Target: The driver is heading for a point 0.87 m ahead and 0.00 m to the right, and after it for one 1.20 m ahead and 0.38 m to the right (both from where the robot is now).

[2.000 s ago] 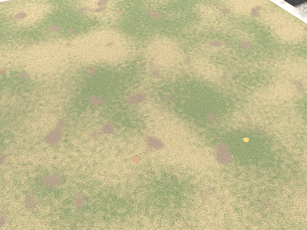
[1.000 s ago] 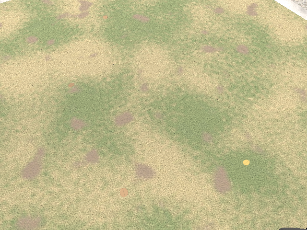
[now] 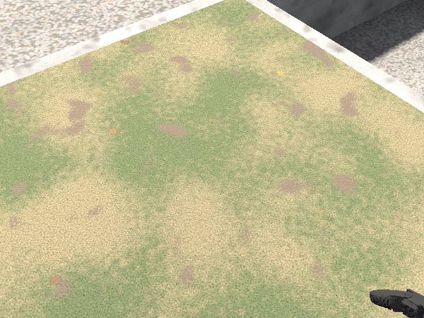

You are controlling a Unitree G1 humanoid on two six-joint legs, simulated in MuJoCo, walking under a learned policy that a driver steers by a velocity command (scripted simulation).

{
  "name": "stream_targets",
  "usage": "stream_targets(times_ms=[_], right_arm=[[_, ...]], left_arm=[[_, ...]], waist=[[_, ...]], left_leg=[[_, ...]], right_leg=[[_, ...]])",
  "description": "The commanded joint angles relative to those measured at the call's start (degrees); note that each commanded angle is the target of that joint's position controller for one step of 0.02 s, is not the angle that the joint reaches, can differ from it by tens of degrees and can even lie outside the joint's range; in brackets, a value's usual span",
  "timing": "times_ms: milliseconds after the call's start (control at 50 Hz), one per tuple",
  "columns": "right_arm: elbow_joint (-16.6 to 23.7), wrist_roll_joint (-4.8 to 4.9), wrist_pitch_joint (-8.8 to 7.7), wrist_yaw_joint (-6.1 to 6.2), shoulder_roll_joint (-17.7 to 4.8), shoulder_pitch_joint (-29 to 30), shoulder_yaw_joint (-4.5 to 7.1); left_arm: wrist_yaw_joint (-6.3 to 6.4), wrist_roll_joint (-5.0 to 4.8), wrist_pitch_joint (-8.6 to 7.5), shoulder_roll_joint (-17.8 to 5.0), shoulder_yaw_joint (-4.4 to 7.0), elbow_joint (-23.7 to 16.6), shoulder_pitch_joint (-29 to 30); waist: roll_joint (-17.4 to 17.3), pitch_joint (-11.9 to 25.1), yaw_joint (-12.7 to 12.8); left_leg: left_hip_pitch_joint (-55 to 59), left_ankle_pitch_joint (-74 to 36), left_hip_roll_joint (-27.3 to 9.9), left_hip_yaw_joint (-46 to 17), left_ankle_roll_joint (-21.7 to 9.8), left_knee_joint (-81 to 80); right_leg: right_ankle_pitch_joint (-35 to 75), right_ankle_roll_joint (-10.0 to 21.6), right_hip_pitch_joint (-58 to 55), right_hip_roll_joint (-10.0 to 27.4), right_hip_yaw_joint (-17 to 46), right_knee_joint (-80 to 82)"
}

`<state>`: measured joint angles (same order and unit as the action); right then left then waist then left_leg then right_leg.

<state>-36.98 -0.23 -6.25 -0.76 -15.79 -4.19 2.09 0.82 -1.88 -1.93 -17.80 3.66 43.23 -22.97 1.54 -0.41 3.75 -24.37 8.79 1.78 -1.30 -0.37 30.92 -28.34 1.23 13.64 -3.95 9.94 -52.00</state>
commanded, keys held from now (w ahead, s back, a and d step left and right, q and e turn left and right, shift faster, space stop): w+e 0.10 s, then w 0.28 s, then w+q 0.62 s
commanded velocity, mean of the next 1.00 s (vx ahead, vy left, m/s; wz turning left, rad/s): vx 0.50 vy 0.00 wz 0.06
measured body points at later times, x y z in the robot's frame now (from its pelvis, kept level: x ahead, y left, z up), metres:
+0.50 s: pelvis +0.25 -0.06 +0.00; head +0.29 -0.07 +0.45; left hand +0.52 +0.13 -0.07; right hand +0.19 -0.33 -0.13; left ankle +0.11 +0.12 -0.67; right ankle +0.33 -0.17 -0.73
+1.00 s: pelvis +0.52 -0.03 -0.01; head +0.56 -0.02 +0.43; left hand +0.53 +0.26 -0.15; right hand +0.74 -0.27 -0.10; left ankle +0.62 +0.06 -0.73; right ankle +0.34 -0.18 -0.69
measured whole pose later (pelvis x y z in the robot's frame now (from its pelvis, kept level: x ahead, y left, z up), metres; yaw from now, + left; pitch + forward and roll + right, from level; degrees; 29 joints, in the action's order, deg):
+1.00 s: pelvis +0.52 -0.03 -0.01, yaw +7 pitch +1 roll -2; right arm -39.5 1.4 -1.4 -2.5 -16.6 -5.6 3.8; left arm 0.9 -0.5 -2.4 -16.8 4.6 48.5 -17.1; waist -0.6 -3.7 1.7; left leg -29.7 8.6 0.6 2.8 -5.8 37.9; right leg -27.4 -2.5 2.1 5.2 -11.1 -43.7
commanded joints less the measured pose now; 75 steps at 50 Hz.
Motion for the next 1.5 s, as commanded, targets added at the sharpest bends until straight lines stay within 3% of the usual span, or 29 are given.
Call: stream_targets(times_ms=[20,80,180,320,380,420,440,460,480,500,520,540,580,660,760,880,920,960,980,1000,1020,1040,1060,1100,1180,1260,1400,1460,1500], right_arm=[[0.0,0.11,0.62,0.46,-8.0,-12.7,3.12],[-1.1,-0.65,0.38,0.52,-5.3,-8.7,2.37],[-4.6,-0.1,-0.47,0.19,-7.8,-11.0,3.31],[-9.0,1.7,1.08,0.21,-11.1,-16.2,3.69],[-10.7,2.22,2.25,0.39,-12.3,-17.6,3.91],[-11.4,2.58,2.95,0.61,-12.4,-17.0,3.52],[-10.8,1.94,2.73,0.76,-10.8,-17.0,2.66],[-8.2,0.56,1.78,0.36,-4.6,-20.2,0.47],[-9.2,1.24,0.74,0.27,-5.1,-20.9,0.39],[-8.2,3.01,0.53,0.09,-10.1,-16.8,2.11],[-7.3,3.32,0.57,0.1,-9.6,-13.8,2.11],[-7.3,2.51,0.95,0.38,-8.7,-12.5,2.15],[-8.6,2.02,2.77,0.62,-6.8,-15.3,2.35],[-7.7,1.89,4.53,0.96,-4.3,-13.2,2.23],[-4.9,1.34,3.89,-0.73,-2.6,-4.7,1.37],[0.1,1.29,4.18,-2.59,-3.7,2.4,1.48],[0.4,1.29,4.55,-2.71,-5.7,-1.0,2.58],[-3.3,1.69,5.0,-1.73,-11.1,-16.9,5.86],[-4.5,2.01,5.55,-0.39,-17.3,-22.4,7.66],[-2.0,1.83,4.58,-0.75,-19.5,-19.0,7.23],[-1.5,1.6,3.68,-1.32,-14.1,-18.8,5.69],[-1.7,1.35,2.99,-1.32,-11.7,-17.3,5.01],[-1.5,1.36,2.68,-1.26,-10.3,-13.7,4.56],[0.3,0.45,2.56,-0.69,-7.6,-9.1,3.56],[-0.2,0.59,2.16,0.63,-8.8,-10.3,3.78],[-2.3,0.53,2.05,1.18,-8.5,-13.0,3.24],[-6.7,0.36,2.43,1.09,-9.9,-17.1,3.51],[-6.7,0.28,3.2,1.71,-11.1,-15.2,3.92],[-5.7,0.13,4.0,2.33,-11.0,-13.2,3.59]], left_arm=[[0.14,-0.03,-0.86,-7.5,1.3,-6.4,3.0],[-0.59,0.31,-0.11,-5.1,1.44,-7.4,5.3],[-1.02,1.0,0.11,-1.2,0.13,-9.0,9.6],[-3.19,0.7,-1.67,-0.4,-1.12,-12.3,22.5],[-3.64,0.77,-1.85,-2.2,-0.54,-13.4,23.7],[-3.21,1.31,-2.02,-5.3,1.37,-10.7,13.6],[-2.45,1.66,-1.81,-8.6,2.87,-8.2,4.5],[-1.51,3.09,-1.38,-14.8,4.17,-7.4,-2.8],[-1.37,2.61,-1.25,-12.3,3.4,-7.4,-3.4],[-1.52,2.31,-1.45,-8.8,2.16,-7.0,-0.4],[-1.65,1.9,-1.69,-6.8,1.53,-6.7,2.9],[-1.92,1.87,-2.04,-4.7,1.0,-6.3,6.4],[-2.26,2.35,-3.26,-2.6,0.71,-5.9,10.5],[-1.72,3.09,-4.87,-3.3,1.5,-3.3,11.5],[-0.51,2.59,-4.45,-5.8,2.3,-0.8,9.4],[-0.07,0.73,-2.18,-8.7,3.56,2.2,5.9],[0.25,0.37,-1.3,-10.4,4.03,2.0,6.9],[0.53,0.19,-0.65,-9.7,3.46,1.5,7.8],[0.56,2.15,-1.19,-4.8,1.86,-0.3,5.3],[-0.04,2.38,-3.16,-0.6,0.09,-2.6,3.6],[-0.88,0.29,-4.94,-6.2,1.2,-3.4,9.8],[-1.2,-0.86,-5.92,-6.5,1.18,-4.5,12.9],[-0.73,0.26,-6.34,-5.8,1.08,-4.1,13.3],[-0.45,2.11,-5.4,-6.6,1.81,-3.2,11.9],[-0.54,2.69,-3.49,-3.8,1.13,-3.3,12.6],[-1.41,1.84,-3.69,-1.7,-0.12,-4.1,19.2],[-3.76,0.68,-4.39,-2.8,-0.47,-6.8,26.0],[-4.49,0.82,-4.26,-4.2,0.17,-6.3,21.3],[-3.89,1.25,-3.84,-8.1,2.37,-3.1,8.2]], waist=[[-7.6,4.6,-7.9],[-8.6,-0.2,-5.0],[-5.3,-1.3,-5.0],[-4.7,-3.8,-8.6],[-6.2,-3.3,-7.2],[-6.3,3.0,-0.5],[-5.2,9.3,3.6],[6.8,19.0,3.9],[10.4,24.9,3.9],[6.5,15.6,3.9],[5.7,9.1,2.0],[3.9,5.1,0.0],[5.8,2.1,-3.6],[2.9,-1.4,-4.9],[1.1,-4.0,-2.2],[0.7,-5.8,-0.7],[2.5,-1.8,-3.5],[0.7,7.1,-12.1],[-10.6,11.6,-11.7],[-17.3,19.4,-7.0],[-9.1,18.0,-10.7],[-7.2,10.8,-9.9],[-2.2,6.0,-7.1],[-4.0,3.5,-3.7],[-3.7,2.1,-3.2],[-5.7,0.1,-6.8],[-4.6,-4.0,-9.5],[-6.1,-0.4,-6.3],[-5.0,8.1,0.9]], left_leg=[[30.8,16.8,-21.8,-29.4,-10.6,-14.8],[19.5,2.2,-16.5,-15.1,-9.4,-18.9],[18.5,-8.9,-16.3,-6.4,-11.9,-22.5],[22.2,-12.4,-15.9,0.3,-10.2,-22.2],[27.3,-21.1,-17.9,0.5,-8.8,-18.2],[24.8,-36.9,-15.2,2.7,-6.7,-5.5],[15.9,-31.0,-12.5,4.1,-4.7,6.4],[-6.9,-3.9,-4.8,6.2,-0.5,29.5],[-13.8,24.8,-0.8,-3.3,-0.1,40.2],[-18.4,22.4,-3.9,-5.7,-0.5,43.6],[-18.8,17.7,-6.5,-3.9,-0.7,41.5],[-17.3,13.7,-8.1,-3.3,-0.4,38.3],[-10.7,7.8,-10.0,-3.8,0.4,35.8],[-13.0,0.3,-9.9,-5.3,1.8,31.0],[-12.6,-12.5,-8.8,-1.7,0.9,14.1],[-14.6,-4.7,-7.0,2.7,-3.1,5.8],[-7.1,1.3,-3.1,6.5,-5.4,6.0],[16.4,-0.5,2.1,7.3,-9.1,2.0],[33.6,0.8,-9.2,-12.8,-14.6,-0.5],[45.0,12.2,-20.2,-45.4,-24.8,-11.4],[44.3,14.5,-20.4,-43.8,-22.0,-15.6],[37.8,11.8,-18.5,-35.5,-19.7,-15.4],[29.3,5.7,-15.8,-28.9,-17.5,-15.1],[19.4,-4.7,-12.5,-22.0,-16.1,-16.7],[14.1,-15.7,-10.5,-14.4,-16.2,-19.1],[13.7,-12.8,-7.9,-7.2,-12.2,-20.1],[28.1,-14.4,-14.8,-6.4,-11.1,-18.4],[31.4,-35.9,-15.0,-3.1,-9.0,-11.2],[27.0,-48.9,-11.2,1.3,-6.1,6.8]], right_leg=[[3.7,-1.0,31.7,6.0,-1.9,-20.8],[10.2,-1.3,26.2,9.8,-2.9,-15.7],[17.2,-2.1,26.8,9.8,-3.3,-4.3],[27.3,-0.4,21.5,8.0,-9.2,16.4],[21.6,2.0,18.7,6.3,-10.6,20.4],[23.2,4.7,1.3,3.2,-12.9,25.1],[25.3,6.6,-14.7,6.5,-9.5,23.4],[20.7,14.1,-37.8,23.3,14.3,23.6],[17.5,17.5,-38.3,29.3,30.0,31.2],[16.1,14.6,-31.1,26.8,21.4,32.4],[17.8,12.6,-23.4,24.0,12.7,33.8],[19.2,11.3,-16.6,21.3,7.5,36.2],[22.3,10.1,-7.5,18.7,0.5,41.0],[29.5,10.5,-4.3,18.6,-8.0,45.1],[31.0,8.8,-7.1,17.9,-16.4,46.3],[39.7,6.9,-18.6,21.4,-20.0,40.5],[59.1,5.4,-20.1,21.0,-21.6,31.8],[62.1,2.1,-11.7,17.0,-24.1,8.8],[31.9,-1.5,7.2,11.8,-24.4,-11.5],[-6.1,-3.7,24.7,0.3,-11.9,-27.1],[-3.6,-2.3,30.7,3.7,-3.8,-28.8],[1.1,-0.7,32.6,6.0,-4.7,-25.8],[5.5,-0.4,30.1,8.6,-4.9,-20.2],[10.3,-1.0,23.0,10.9,-4.6,-13.7],[17.8,-4.4,22.1,10.3,-7.0,-3.6],[34.5,-4.5,19.6,9.5,-8.7,12.4],[31.6,0.5,26.5,7.9,-8.8,21.2],[23.9,3.5,19.6,4.3,-11.2,21.6],[26.0,6.6,0.4,1.0,-12.8,23.1]])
